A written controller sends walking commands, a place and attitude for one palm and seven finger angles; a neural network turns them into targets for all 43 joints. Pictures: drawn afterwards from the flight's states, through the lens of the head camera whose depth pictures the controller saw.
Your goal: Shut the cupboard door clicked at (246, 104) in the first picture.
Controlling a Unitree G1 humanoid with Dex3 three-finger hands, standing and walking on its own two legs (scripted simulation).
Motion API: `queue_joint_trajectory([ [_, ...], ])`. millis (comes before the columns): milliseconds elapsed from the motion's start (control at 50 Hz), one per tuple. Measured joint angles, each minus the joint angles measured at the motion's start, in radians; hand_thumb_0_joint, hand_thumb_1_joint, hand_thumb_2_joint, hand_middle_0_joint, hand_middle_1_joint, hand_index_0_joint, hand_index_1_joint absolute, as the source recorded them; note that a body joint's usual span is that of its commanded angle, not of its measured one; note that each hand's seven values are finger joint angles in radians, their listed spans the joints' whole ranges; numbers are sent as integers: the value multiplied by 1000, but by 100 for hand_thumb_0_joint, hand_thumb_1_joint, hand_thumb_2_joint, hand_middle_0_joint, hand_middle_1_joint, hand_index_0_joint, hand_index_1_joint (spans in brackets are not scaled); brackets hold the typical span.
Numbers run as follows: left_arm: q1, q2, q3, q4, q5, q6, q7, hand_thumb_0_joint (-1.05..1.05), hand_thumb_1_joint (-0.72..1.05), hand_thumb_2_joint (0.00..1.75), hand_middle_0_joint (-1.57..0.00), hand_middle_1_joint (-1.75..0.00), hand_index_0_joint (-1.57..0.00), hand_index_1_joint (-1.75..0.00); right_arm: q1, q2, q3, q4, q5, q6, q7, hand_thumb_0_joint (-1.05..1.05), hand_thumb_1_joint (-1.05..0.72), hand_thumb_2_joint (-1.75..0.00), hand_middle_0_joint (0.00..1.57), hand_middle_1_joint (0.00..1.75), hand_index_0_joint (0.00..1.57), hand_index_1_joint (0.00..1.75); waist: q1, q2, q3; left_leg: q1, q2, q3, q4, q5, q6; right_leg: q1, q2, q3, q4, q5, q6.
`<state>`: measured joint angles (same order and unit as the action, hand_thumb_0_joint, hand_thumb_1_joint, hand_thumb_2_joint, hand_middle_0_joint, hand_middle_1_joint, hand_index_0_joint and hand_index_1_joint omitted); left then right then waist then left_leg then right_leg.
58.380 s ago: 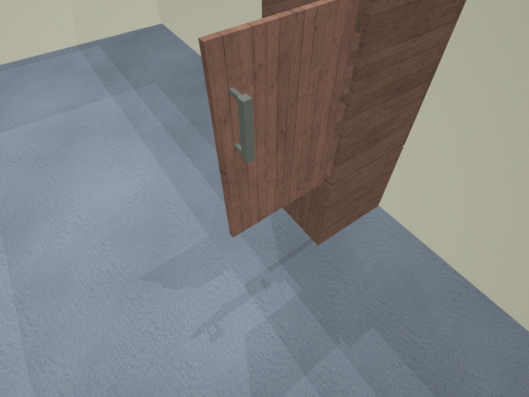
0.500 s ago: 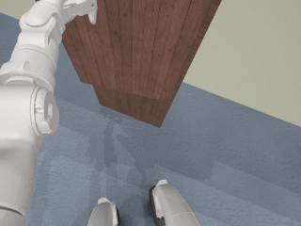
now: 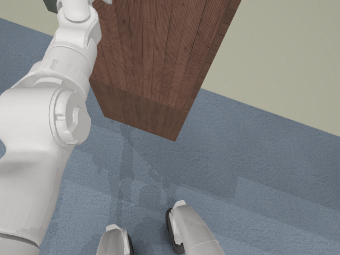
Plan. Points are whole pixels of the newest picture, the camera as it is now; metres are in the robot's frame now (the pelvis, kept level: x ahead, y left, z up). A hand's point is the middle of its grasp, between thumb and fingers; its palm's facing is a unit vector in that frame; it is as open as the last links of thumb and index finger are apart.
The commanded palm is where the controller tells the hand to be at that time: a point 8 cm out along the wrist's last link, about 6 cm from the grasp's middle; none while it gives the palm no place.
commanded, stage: pull the fist back off the door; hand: left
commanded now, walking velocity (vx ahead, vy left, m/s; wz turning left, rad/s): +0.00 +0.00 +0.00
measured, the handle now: out of the picture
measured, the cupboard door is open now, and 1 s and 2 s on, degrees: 0 0 0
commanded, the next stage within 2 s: draw the hand back to the body in 0.64 s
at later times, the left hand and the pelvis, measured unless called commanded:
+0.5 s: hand (106, 9) +0.56 +0.00 +0.16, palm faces -0.05 -1.00 -0.01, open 3.1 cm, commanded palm +0.52 +0.04 +0.16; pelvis +0.03 +0.00 +0.04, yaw -1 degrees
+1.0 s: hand (83, 34) +0.49 +0.04 +0.17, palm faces -0.01 -1.00 -0.03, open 3.1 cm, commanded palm +0.44 +0.09 +0.18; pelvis +0.02 +0.00 +0.05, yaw -2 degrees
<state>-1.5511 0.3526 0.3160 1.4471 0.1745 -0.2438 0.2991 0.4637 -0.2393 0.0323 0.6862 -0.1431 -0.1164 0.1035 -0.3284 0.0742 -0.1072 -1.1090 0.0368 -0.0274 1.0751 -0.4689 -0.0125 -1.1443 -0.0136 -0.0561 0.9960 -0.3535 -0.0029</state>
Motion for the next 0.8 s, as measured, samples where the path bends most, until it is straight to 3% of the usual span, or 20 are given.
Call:
queue_joint_trajectory([
  [60,15,13,-27,-4,6,7,-20,1,89,98,-130,-150,-130,-150,2,11,-4,-4,13,24,3,0,-90,-90,20,30,20,30,-3,-2,11,24,0,7,-20,7,1,20,1,6,-16,7,0],
  [180,83,-10,-16,-24,-92,29,-94,0,90,94,-130,-150,-130,-150,28,-1,-3,-10,37,50,-14,0,-90,-90,20,30,20,30,20,-2,26,114,1,24,-95,29,6,102,3,22,-85,29,4],
  [300,216,-73,-35,-106,-110,-57,-91,1,90,91,-130,-150,-130,-150,46,-20,-25,-8,43,53,-11,1,-90,-90,20,30,20,30,54,-8,15,195,1,37,-143,29,7,175,5,33,-122,28,7],
  [480,424,-201,-112,-257,-160,-94,-89,1,90,90,-130,-150,-130,-150,8,-27,-60,-12,59,77,-20,1,-90,-90,20,30,20,30,122,-20,5,316,-3,43,-202,28,7,289,2,38,-168,20,10],
  [600,532,-265,-171,-329,-167,-105,-83,1,90,90,-130,-150,-130,-150,-51,-16,-63,-20,75,85,-27,1,-90,-90,20,30,20,30,162,-25,-1,388,-6,43,-230,29,6,358,-1,37,-186,14,9],
  [680,541,-287,-198,-320,-172,-100,-71,1,89,90,-130,-150,-130,-150,-99,-5,-56,-20,82,83,-37,1,-90,-90,20,30,20,30,175,-28,6,416,-11,36,-236,32,5,387,-5,31,-187,12,8],
  [800,478,-281,-188,-254,-168,-114,-64,1,89,90,-131,-150,-131,-150,-147,6,-42,-12,80,71,-47,1,-90,-90,20,30,20,30,171,-35,9,404,-18,33,-223,38,3,373,-13,29,-164,10,5],
])
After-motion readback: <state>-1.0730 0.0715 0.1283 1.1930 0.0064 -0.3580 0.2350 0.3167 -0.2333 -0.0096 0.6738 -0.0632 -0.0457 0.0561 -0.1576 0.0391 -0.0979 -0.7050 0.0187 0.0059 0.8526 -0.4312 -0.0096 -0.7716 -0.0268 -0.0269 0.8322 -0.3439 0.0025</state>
